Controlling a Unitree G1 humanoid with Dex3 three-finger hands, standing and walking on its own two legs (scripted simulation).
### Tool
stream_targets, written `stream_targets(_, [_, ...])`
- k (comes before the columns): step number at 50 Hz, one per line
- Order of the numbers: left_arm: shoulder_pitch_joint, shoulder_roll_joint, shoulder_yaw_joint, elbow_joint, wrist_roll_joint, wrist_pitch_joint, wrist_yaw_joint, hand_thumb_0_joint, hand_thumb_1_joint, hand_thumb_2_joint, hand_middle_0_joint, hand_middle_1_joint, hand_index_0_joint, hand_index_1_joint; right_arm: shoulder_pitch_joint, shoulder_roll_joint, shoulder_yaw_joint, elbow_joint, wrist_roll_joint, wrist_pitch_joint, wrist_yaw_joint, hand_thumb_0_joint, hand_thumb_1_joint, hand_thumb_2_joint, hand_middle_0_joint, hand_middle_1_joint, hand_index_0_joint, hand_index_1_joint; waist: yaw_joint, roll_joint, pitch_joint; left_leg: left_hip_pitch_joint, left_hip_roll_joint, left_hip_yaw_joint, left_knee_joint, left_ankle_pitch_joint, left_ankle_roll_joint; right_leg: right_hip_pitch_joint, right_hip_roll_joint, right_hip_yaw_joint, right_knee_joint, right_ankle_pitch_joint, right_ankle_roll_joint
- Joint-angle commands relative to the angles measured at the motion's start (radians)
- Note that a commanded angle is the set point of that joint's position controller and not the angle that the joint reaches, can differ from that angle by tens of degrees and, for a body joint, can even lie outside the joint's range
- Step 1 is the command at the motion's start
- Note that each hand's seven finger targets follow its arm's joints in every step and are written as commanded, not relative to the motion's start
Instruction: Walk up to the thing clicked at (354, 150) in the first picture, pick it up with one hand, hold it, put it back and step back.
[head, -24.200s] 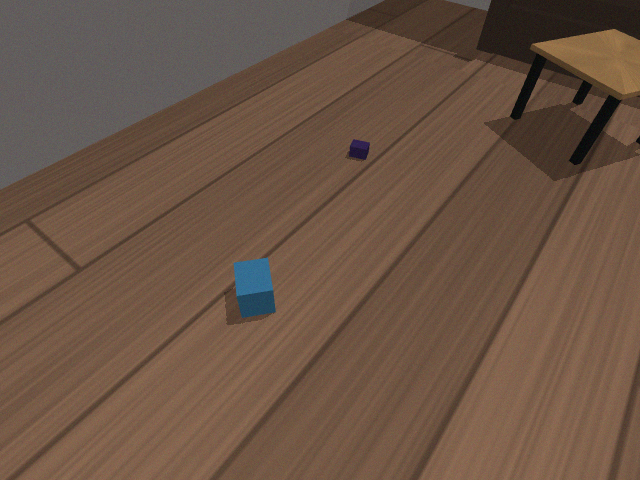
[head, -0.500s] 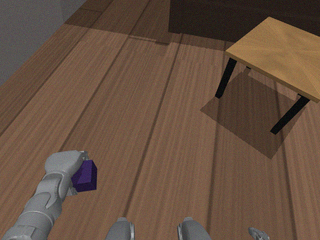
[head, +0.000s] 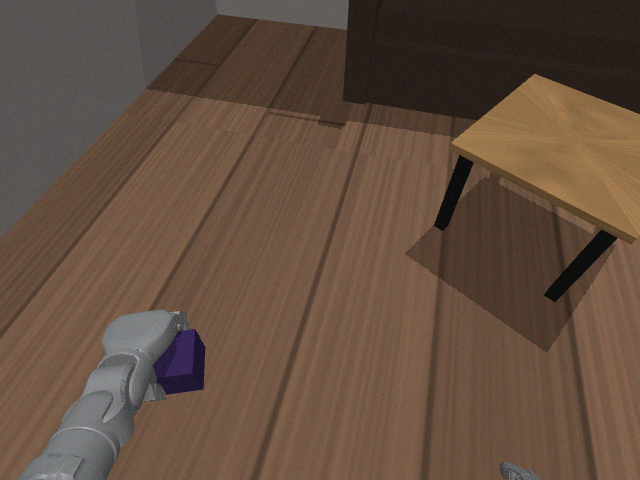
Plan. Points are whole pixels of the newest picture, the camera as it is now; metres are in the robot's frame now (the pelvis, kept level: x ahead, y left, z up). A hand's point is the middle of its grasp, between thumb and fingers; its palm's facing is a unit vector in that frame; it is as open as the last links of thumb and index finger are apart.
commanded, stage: hold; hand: left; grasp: from above
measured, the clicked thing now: (168, 363) +0.32 +0.21 -0.10
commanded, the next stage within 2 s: crouch in 1.86 s
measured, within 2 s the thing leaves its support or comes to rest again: neither
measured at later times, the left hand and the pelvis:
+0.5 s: hand (147, 351) +0.31 +0.22 -0.03, palm faces -0.45 -0.05 -0.89, open 9.8 cm; pelvis +0.01 +0.00 +0.02, yaw -1 degrees
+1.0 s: hand (141, 362) +0.29 +0.22 -0.02, palm faces -0.45 -0.05 -0.89, open 9.8 cm; pelvis +0.00 +0.00 +0.03, yaw -1 degrees
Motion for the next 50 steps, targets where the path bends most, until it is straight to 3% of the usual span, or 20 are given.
stream_targets(1, [-0.315, 0.223, 0.093, -0.192, 0.017, -0.012, 0.047, 0.0, 0.509, 0.834, -0.929, -0.697, -0.924, -0.704, -0.002, -0.149, -0.053, -0.103, 0.002, -0.028, -0.011, 0.0, -0.903, -0.901, 0.2, 0.3, 0.2, 0.3, -0.001, 0.009, -0.288, 0.275, -0.043, -0.004, -0.12, 0.298, 0.003, 0.109, 0.044, -0.017, -0.135, 0.295, -0.03])
stream_targets(6, [-0.332, 0.206, 0.08, -0.201, 0.011, -0.008, 0.039, 0.0, 0.51, 0.871, -0.935, -0.696, -0.925, -0.708, -0.009, -0.151, -0.055, -0.106, 0.004, -0.02, -0.008, 0.0, -0.897, -0.899, 0.2, 0.3, 0.2, 0.3, -0.002, -0.006, -0.271, 0.303, -0.048, 0.0, -0.151, 0.295, 0.005, 0.141, 0.043, -0.012, -0.173, 0.299, -0.028])
stream_targets(13, [-0.288, 0.197, 0.07, -0.206, 0.004, -0.002, -0.013, 0.0, 0.511, 0.836, -0.926, -0.693, -0.922, -0.699, -0.029, -0.146, -0.054, -0.125, 0.009, -0.008, -0.006, 0.0, -0.898, -0.9, 0.2, 0.3, 0.199, 0.3, 0.014, -0.004, -0.247, 0.308, -0.051, 0.007, -0.177, 0.324, 0.009, 0.193, 0.043, -0.008, -0.196, 0.326, -0.027])
stream_targets(21, [-0.299, 0.225, 0.089, -0.276, 0.007, -0.013, -0.042, 0.0, 0.541, 0.832, -0.95, -0.682, -0.945, -0.688, -0.055, -0.145, -0.048, -0.152, 0.014, 0.005, -0.01, 0.0, -0.9, -0.901, 0.2, 0.3, 0.199, 0.3, 0.028, -0.006, -0.248, 0.345, -0.051, 0.013, -0.207, 0.344, 0.014, 0.23, 0.045, -0.006, -0.219, 0.347, -0.027])
stream_targets(29, [-0.291, 0.206, 0.076, -0.286, -0.003, -0.013, -0.049, 0.0, 0.539, 0.85, -0.924, -0.736, -0.929, -0.733, -0.077, -0.146, -0.044, -0.162, 0.018, 0.013, -0.01, 0.0, -0.899, -0.9, 0.2, 0.3, 0.2, 0.3, 0.024, 0.0, -0.203, 0.366, -0.045, 0.013, -0.251, 0.285, 0.013, 0.227, 0.046, -0.012, -0.255, 0.275, -0.03])
stream_targets(30, [-0.297, 0.22, 0.086, -0.3, 0.002, -0.012, -0.049, 0.0, 0.546, 0.861, -0.942, -0.716, -0.94, -0.72, -0.086, -0.144, -0.044, -0.165, 0.019, 0.014, -0.011, 0.0, -0.899, -0.901, 0.2, 0.3, 0.199, 0.3, 0.036, 0.006, -0.208, 0.378, -0.046, 0.016, -0.257, 0.29, 0.012, 0.233, 0.046, -0.012, -0.259, 0.279, -0.032])
stream_targets(31, [-0.305, 0.213, 0.08, -0.31, 0.002, -0.01, -0.051, 0.0, 0.549, 0.844, -0.935, -0.72, -0.939, -0.718, -0.081, -0.144, -0.044, -0.165, 0.018, 0.013, -0.012, 0.0, -0.899, -0.9, 0.2, 0.3, 0.199, 0.3, 0.026, -0.002, -0.227, 0.386, -0.046, 0.016, -0.253, 0.301, 0.015, 0.239, 0.044, -0.009, -0.259, 0.292, -0.029])
stream_targets(38, [-0.294, 0.221, 0.078, -0.321, -0.004, -0.006, -0.072, 0.0, 0.569, 0.846, -0.954, -0.717, -0.956, -0.716, -0.107, -0.14, -0.035, -0.173, 0.023, 0.017, -0.016, 0.0, -0.899, -0.901, 0.199, 0.3, 0.199, 0.3, 0.034, -0.023, -0.194, 0.396, -0.049, 0.023, -0.28, 0.283, 0.022, 0.253, 0.04, -0.006, -0.294, 0.283, -0.025])
stream_targets(45, [-0.265, 0.217, 0.078, -0.317, -0.01, -0.013, -0.088, 0.0, 0.552, 0.831, -0.935, -0.736, -0.942, -0.73, -0.132, -0.138, -0.028, -0.188, 0.027, 0.017, -0.019, 0.0, -0.902, -0.902, 0.199, 0.3, 0.199, 0.3, 0.044, -0.006, -0.146, 0.388, -0.044, 0.017, -0.321, 0.213, 0.016, 0.261, 0.042, -0.011, -0.319, 0.196, -0.035])
stream_targets(50, [-0.294, 0.218, 0.078, -0.368, -0.008, -0.014, -0.085, 0.0, 0.531, 0.831, -0.914, -0.738, -0.922, -0.73, -0.141, -0.139, -0.029, -0.191, 0.028, 0.014, -0.02, 0.0, -0.9, -0.901, 0.199, 0.3, 0.199, 0.3, 0.043, 0.015, -0.172, 0.425, -0.04, 0.014, -0.331, 0.234, 0.011, 0.269, 0.045, -0.012, -0.323, 0.212, -0.037])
